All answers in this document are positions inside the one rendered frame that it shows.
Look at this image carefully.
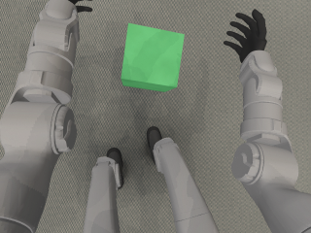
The right robot hand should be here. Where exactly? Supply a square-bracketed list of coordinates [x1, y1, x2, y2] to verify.
[224, 9, 267, 63]

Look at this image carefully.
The robot right shin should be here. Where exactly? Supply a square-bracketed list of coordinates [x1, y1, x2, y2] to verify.
[154, 137, 180, 150]

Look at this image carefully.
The carton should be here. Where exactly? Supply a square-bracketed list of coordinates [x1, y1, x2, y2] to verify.
[121, 23, 185, 92]

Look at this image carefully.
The left robot upper arm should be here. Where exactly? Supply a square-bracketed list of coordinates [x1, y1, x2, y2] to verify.
[0, 101, 77, 233]

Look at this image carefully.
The robot right thigh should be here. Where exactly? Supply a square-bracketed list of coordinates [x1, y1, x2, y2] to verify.
[153, 142, 220, 233]

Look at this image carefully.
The robot right forearm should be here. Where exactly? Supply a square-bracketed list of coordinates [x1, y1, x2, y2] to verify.
[239, 50, 299, 175]

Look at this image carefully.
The left robot hand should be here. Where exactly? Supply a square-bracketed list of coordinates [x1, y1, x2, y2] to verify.
[68, 0, 92, 13]

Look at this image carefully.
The robot left forearm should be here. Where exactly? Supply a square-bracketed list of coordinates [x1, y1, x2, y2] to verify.
[0, 0, 80, 148]

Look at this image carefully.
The right robot upper arm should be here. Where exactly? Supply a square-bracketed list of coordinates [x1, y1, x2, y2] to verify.
[230, 141, 311, 233]

